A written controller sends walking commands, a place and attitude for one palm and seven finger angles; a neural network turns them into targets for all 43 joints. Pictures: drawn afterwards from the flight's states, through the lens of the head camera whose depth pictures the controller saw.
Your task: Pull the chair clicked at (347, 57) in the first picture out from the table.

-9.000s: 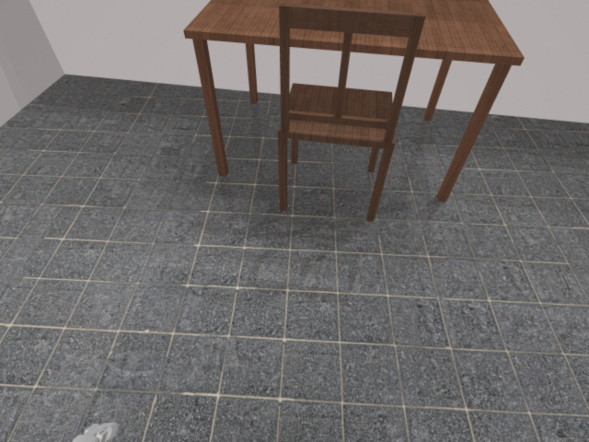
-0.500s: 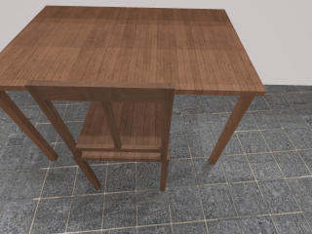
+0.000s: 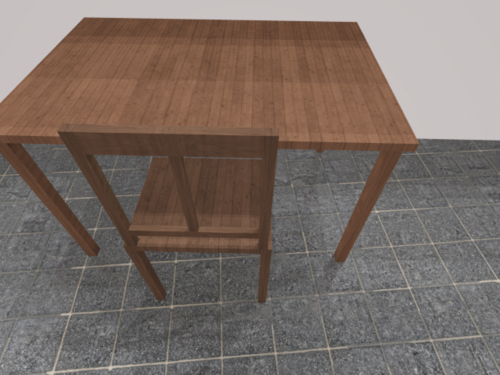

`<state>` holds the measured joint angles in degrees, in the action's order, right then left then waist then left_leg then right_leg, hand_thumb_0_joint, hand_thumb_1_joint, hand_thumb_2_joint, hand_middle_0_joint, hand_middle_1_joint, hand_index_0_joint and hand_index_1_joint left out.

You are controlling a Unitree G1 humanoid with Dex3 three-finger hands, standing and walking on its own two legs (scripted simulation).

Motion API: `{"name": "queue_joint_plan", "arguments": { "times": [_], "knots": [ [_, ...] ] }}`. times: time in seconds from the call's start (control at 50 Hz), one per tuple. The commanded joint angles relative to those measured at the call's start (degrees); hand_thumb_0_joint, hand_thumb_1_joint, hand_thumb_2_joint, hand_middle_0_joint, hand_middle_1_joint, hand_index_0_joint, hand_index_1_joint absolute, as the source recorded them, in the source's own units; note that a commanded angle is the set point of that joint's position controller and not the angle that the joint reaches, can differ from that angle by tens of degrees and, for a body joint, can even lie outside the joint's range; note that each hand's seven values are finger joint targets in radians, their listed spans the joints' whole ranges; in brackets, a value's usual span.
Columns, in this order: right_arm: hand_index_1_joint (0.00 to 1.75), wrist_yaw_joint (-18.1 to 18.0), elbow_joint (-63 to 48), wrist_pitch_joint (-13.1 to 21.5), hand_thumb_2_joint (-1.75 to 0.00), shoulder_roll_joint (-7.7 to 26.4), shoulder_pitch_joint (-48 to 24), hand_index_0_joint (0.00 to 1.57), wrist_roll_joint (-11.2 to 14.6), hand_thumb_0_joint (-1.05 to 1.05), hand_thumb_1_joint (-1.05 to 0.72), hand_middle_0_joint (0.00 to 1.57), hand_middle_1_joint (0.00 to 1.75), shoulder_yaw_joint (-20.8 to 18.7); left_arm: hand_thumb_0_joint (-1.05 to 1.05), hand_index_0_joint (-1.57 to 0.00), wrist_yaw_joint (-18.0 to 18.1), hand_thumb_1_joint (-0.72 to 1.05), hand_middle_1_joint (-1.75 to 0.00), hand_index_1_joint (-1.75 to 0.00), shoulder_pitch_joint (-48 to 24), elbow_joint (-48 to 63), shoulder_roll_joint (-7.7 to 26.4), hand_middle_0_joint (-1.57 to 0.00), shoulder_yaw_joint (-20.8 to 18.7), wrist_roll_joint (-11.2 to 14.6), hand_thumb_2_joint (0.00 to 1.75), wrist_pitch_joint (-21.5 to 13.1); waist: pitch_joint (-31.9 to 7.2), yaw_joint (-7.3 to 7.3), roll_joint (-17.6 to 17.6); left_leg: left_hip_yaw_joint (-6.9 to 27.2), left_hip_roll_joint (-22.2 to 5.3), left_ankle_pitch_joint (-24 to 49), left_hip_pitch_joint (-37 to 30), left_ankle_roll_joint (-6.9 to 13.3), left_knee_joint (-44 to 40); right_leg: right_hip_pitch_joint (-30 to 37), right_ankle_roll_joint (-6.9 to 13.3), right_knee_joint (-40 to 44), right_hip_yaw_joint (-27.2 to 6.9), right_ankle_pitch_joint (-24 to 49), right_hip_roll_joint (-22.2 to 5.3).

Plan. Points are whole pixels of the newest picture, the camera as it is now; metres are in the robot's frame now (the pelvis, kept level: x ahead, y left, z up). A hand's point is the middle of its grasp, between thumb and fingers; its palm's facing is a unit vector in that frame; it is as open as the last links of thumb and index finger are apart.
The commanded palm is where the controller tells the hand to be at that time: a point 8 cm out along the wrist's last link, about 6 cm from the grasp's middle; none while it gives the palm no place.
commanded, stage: look again from close up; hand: left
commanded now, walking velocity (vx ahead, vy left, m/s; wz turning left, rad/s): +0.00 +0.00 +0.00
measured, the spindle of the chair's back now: (185, 196) +0.51 +0.19 -0.10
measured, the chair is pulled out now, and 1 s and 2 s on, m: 0.00 0.00 0.00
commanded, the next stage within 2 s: shuffle to correct the standing spot in 0.76 s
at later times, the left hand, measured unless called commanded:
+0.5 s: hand out of the picture +0.02 +0.16 -0.18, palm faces +0.02 -0.98 -0.19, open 7.3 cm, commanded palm none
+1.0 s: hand out of the picture +0.02 +0.15 -0.18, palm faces +0.03 -0.98 -0.19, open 7.4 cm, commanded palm none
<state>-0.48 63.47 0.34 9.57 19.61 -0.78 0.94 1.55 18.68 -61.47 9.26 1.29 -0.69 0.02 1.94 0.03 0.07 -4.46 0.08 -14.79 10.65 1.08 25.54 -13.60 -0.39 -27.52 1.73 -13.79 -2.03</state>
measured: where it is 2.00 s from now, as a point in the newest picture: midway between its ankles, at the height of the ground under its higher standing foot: outside the picture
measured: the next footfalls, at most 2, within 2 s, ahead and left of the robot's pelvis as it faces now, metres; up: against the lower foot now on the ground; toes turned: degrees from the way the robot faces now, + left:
none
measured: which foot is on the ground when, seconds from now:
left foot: down 0.00-1.00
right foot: down 0.00-1.00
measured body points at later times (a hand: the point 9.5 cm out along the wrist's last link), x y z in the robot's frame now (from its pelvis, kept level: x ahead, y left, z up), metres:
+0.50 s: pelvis +0.02 -0.01 +0.00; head +0.03 -0.01 +0.45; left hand +0.02 +0.21 -0.16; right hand +0.02 -0.22 -0.16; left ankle -0.01 +0.11 -0.74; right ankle +0.01 -0.12 -0.74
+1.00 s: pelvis +0.03 -0.01 +0.00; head +0.04 -0.02 +0.45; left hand +0.02 +0.21 -0.16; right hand +0.02 -0.23 -0.17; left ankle -0.01 +0.11 -0.74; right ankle +0.01 -0.12 -0.74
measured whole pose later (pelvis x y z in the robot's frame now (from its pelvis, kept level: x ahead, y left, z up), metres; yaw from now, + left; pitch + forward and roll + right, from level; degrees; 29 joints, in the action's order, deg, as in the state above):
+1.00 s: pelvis +0.03 -0.01 +0.00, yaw +0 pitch -1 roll +1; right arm -1.2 66.5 1.2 7.6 17.1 -1.0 0.8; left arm 1.7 17.4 -64.1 8.3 0.3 -1.1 -0.7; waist 1.3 -0.6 -0.3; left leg -3.9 -1.1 -17.9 7.0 -0.2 25.6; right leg -10.1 0.7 -28.2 2.4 -17.5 -0.9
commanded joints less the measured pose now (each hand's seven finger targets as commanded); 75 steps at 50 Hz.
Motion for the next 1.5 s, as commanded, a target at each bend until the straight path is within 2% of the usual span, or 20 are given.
{"name": "queue_joint_plan", "arguments": {
  "times": [0.0,0.26,0.4,0.74,0.84,0.92,0.98,1.02,1.12,1.16,1.18,1.2,1.22,1.24,1.26,1.28,1.32,1.36,1.4,1.48],
  "knots": [
    [0.30,-0.71,-1.03,1.65,-0.90,4.32,1.18,0.20,0.46,0.00,-0.90,0.20,0.30,-0.58,0.00,-0.20,0.32,0.90,-0.30,-0.30,1.87,0.77,5.91,-0.20,-1.13,0.28,0.90,-1.86,1.38,-0.09,-0.29,5.84,-4.85,3.32,1.75,0.99,-5.47,0.44,2.37,5.76,-5.02,1.96,-4.35],
    [0.30,-1.35,1.46,1.93,-0.90,2.89,0.85,0.20,0.52,0.00,-0.90,0.20,0.30,-0.67,0.00,-0.20,0.87,0.90,-0.30,-0.30,2.50,-1.68,4.52,-0.20,-1.19,0.18,0.90,-2.07,0.40,-0.11,0.00,5.34,-5.62,10.49,-1.08,0.74,-4.85,2.76,2.16,4.13,-4.12,12.08,-4.45],
    [0.30,-1.50,1.60,1.81,-0.90,2.96,-0.14,0.20,0.44,0.00,-0.90,0.20,0.30,-0.72,0.00,-0.20,0.87,0.90,-0.30,-0.30,1.78,-1.72,4.30,-0.20,-1.31,0.05,0.90,-1.87,2.74,-0.19,0.30,5.39,-5.79,11.12,-1.02,0.68,-5.67,2.01,1.99,4.76,-3.99,11.52,-4.22],
    [0.30,-1.61,1.56,1.93,-0.90,3.64,-0.34,0.20,0.32,0.00,-0.90,0.20,0.30,-0.70,0.00,-0.20,0.78,0.90,-0.30,-0.30,1.45,-1.31,5.17,-0.20,-1.64,0.20,0.90,-2.06,-0.26,-0.36,-0.02,5.17,-5.91,13.58,-3.19,0.41,-5.73,4.18,2.26,4.64,-4.00,15.67,-4.56],
    [0.30,-1.62,1.72,1.83,-0.90,3.23,-0.05,0.20,0.30,0.00,-0.90,0.20,0.30,-0.67,0.00,-0.20,0.78,0.90,-0.30,-0.30,1.73,-1.51,4.84,-0.20,-1.64,0.18,0.90,-1.97,0.81,-0.42,-0.32,5.28,-5.82,12.01,-2.65,0.39,-6.19,3.60,2.28,5.20,-4.15,13.80,-4.40],
    [0.30,-1.13,2.18,1.20,-0.90,3.55,1.12,0.20,-0.11,0.00,-0.90,0.20,0.30,-1.03,0.00,-0.20,0.23,0.90,-0.30,-0.30,2.13,-1.60,5.15,-0.20,-2.22,-0.38,0.90,-1.43,3.85,-0.44,-0.83,4.36,-4.85,-4.03,0.19,1.20,-4.94,0.79,3.37,5.26,-4.08,-6.65,-3.35],
    [0.30,-0.88,1.70,1.05,-0.90,2.72,1.83,0.20,-0.25,0.00,-0.90,0.20,0.30,-1.24,0.00,-0.20,-0.25,0.90,-0.30,-0.30,2.50,-1.08,5.24,-0.20,-2.78,-0.53,0.90,-1.32,7.25,-0.31,-1.28,4.14,-4.14,-8.96,3.11,1.68,-3.80,-1.87,4.29,5.75,-5.10,-13.80,-3.05],
    [0.30,-0.83,1.17,1.41,-0.90,2.43,1.81,0.20,-0.34,0.00,-0.90,0.20,0.30,-1.20,0.00,-0.20,-0.37,0.90,-0.30,-0.30,3.40,-1.14,5.41,-0.20,-3.03,-0.44,0.90,-1.57,7.81,-0.57,-1.73,3.46,-3.48,-6.32,4.15,1.66,-1.09,-1.70,5.01,5.29,-5.99,-12.05,-3.74],
    [0.30,-1.29,0.44,2.73,-0.90,1.49,2.56,0.20,-0.33,0.00,-0.90,0.20,0.30,-1.15,0.00,-0.20,-0.19,0.90,-0.30,-0.30,6.56,-2.02,6.18,-0.20,-4.15,-0.25,0.90,-2.27,3.54,-0.73,-3.61,0.24,-1.93,1.68,5.01,1.11,6.08,4.27,7.67,0.90,-7.73,7.23,-6.29],
    [0.30,-1.81,1.95,3.23,-0.90,2.12,5.69,0.20,-0.29,0.00,-0.90,0.20,0.30,-1.05,0.00,-0.20,0.04,0.90,-0.30,-0.30,4.84,-1.64,4.78,-0.20,-3.77,-0.26,0.90,-2.26,0.74,0.89,2.05,2.43,-4.44,17.09,-2.60,1.33,2.86,2.36,5.98,-6.56,-2.41,19.99,-3.55],
    [0.30,-2.28,3.36,3.27,-0.90,3.30,8.55,0.20,-0.30,0.00,-0.90,0.20,0.30,-1.37,0.00,-0.20,0.20,0.90,-0.30,-0.30,2.74,-0.76,3.39,-0.20,-3.37,-0.28,0.90,-2.34,0.03,2.15,6.96,5.12,-7.18,33.06,-7.22,2.47,2.36,-0.74,4.34,-11.29,0.73,19.66,-1.00],
    [0.30,-2.79,4.10,3.17,-0.90,4.75,10.25,0.20,-0.30,0.00,-0.90,0.20,0.30,-1.54,0.00,-0.20,0.55,0.90,-0.30,-0.30,1.20,-0.15,2.45,-0.20,-3.14,-0.14,0.90,-2.44,-0.02,2.37,11.65,7.94,-10.62,49.85,-10.43,4.25,2.03,-3.69,2.94,-14.48,3.21,11.87,0.43],
    [0.30,-3.03,4.35,2.83,-0.90,4.90,10.03,0.20,-0.19,0.00,-0.90,0.20,0.30,-1.38,0.00,-0.20,0.90,0.90,-0.30,-0.30,-0.16,0.29,1.93,-0.20,-2.96,0.16,0.90,-2.22,1.49,1.89,12.72,10.19,-13.43,62.83,-12.30,5.86,1.20,-6.98,2.41,-14.46,3.22,-5.40,1.13],
    [0.30,-3.11,4.00,2.29,-0.90,4.99,8.61,0.20,-0.35,0.00,-0.90,0.20,0.30,-1.33,0.00,-0.20,1.01,0.90,-0.30,-0.30,-0.52,0.33,1.52,-0.20,-3.12,0.32,0.90,-1.74,3.22,1.18,11.35,10.12,-14.10,66.43,-12.21,6.20,1.35,-7.15,2.48,-11.33,2.99,-11.47,0.78],
    [0.30,-3.19,3.28,2.05,-0.90,4.85,6.60,0.20,-0.31,0.00,-0.90,0.20,0.30,-1.33,0.00,-0.20,1.01,0.90,-0.30,-0.30,0.38,-0.03,1.56,-0.20,-3.16,0.42,0.90,-1.49,4.05,0.16,10.09,8.84,-12.95,65.75,-11.46,5.29,2.27,-4.88,2.30,-6.12,2.87,-8.58,0.29],
    [0.30,-3.36,2.41,1.89,-0.90,4.20,4.31,0.20,0.07,0.00,-0.90,0.20,0.30,-1.33,0.00,-0.20,0.96,0.90,-0.30,-0.30,3.43,-1.05,1.92,-0.20,-3.37,0.50,0.90,-1.52,4.08,-1.53,6.45,7.50,-10.65,61.24,-8.54,3.82,4.66,0.39,2.27,-0.66,1.90,3.74,0.06],
    [0.30,-3.43,0.24,1.76,-0.90,3.23,1.80,0.20,0.62,0.00,-0.90,0.20,0.30,-1.58,0.00,-0.20,1.36,0.90,-0.30,-0.30,8.03,-2.90,5.39,-0.20,-3.79,0.40,0.90,-2.24,-0.08,-2.08,-1.74,3.59,-5.32,34.86,0.02,0.18,7.11,11.50,3.54,-1.80,-3.15,43.16,-6.01],
    [0.30,-3.02,-0.52,1.04,-0.90,1.56,0.54,0.20,0.89,0.00,-0.90,0.20,0.30,-2.03,0.00,-0.20,1.79,0.90,-0.30,-0.30,7.98,-2.93,6.43,-0.20,-3.68,0.22,0.90,-2.23,-2.11,-1.72,-8.64,1.74,-2.69,6.27,5.15,-1.40,6.43,15.46,6.27,-3.39,-5.25,60.33,-11.05],
    [0.30,-2.72,-0.41,0.63,-0.90,-0.19,0.14,0.20,0.90,0.00,-0.90,0.20,0.30,-2.10,0.00,-0.20,1.87,0.90,-0.30,-0.30,5.75,-1.81,6.18,-0.20,-3.24,-0.07,0.90,-1.68,-0.58,-1.05,-8.28,1.44,-2.45,-4.37,4.94,-1.35,2.76,12.53,7.15,-2.91,-6.14,57.56,-12.12],
    [0.30,-2.83,0.68,1.00,-0.90,1.61,1.15,0.20,0.35,0.00,-0.90,0.20,0.30,-2.20,0.00,-0.20,1.63,0.90,-0.30,-0.30,2.11,0.53,4.89,-0.20,-2.91,0.27,0.90,-1.52,-2.65,-0.33,-1.44,3.14,-6.05,25.80,-6.25,-0.29,-1.65,5.72,2.87,-2.17,-3.44,36.62,-5.59]
  ]
}}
